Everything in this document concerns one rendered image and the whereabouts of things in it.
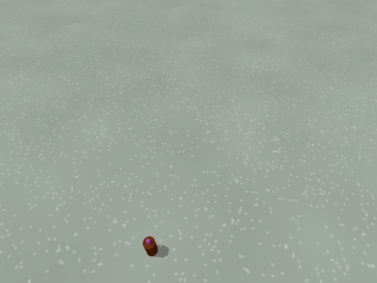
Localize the bottle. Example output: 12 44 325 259
143 236 158 256

